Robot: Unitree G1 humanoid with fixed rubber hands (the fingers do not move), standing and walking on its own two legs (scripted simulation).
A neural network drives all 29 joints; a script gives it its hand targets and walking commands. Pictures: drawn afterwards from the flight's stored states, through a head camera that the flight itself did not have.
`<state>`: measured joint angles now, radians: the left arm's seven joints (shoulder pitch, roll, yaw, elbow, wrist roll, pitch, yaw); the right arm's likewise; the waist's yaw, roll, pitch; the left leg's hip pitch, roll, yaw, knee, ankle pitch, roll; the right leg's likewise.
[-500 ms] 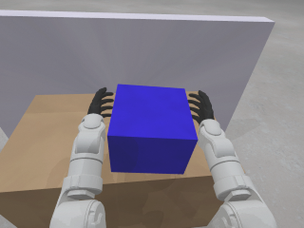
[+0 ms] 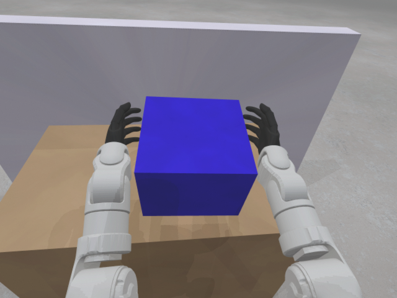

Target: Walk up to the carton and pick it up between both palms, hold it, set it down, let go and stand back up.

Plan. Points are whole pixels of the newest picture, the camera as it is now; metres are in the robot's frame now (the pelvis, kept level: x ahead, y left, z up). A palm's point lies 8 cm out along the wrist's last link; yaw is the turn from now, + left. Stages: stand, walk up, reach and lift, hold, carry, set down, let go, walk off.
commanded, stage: hold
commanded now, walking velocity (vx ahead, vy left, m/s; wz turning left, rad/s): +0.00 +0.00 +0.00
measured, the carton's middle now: (192, 156) +0.38 +0.00 +0.13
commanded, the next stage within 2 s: none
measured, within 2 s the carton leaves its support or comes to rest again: neither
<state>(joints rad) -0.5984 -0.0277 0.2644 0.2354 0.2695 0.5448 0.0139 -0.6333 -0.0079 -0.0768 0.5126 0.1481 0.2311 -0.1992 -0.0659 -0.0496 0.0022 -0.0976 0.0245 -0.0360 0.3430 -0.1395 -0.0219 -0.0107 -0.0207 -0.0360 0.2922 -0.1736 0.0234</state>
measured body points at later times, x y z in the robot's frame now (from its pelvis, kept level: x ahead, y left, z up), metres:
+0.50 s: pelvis +0.00 -0.01 +0.00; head -0.04 +0.02 +0.45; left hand +0.36 +0.14 +0.21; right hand +0.36 -0.16 +0.20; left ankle +0.04 +0.13 -0.75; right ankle +0.00 -0.13 -0.75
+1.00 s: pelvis -0.02 +0.00 +0.00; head -0.05 +0.02 +0.45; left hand +0.35 +0.15 +0.19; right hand +0.35 -0.14 +0.17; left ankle +0.04 +0.13 -0.75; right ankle +0.00 -0.13 -0.75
